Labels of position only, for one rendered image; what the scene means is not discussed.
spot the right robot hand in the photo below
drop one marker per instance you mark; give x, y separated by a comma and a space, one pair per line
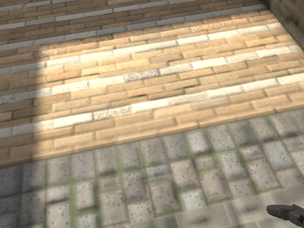
293, 213

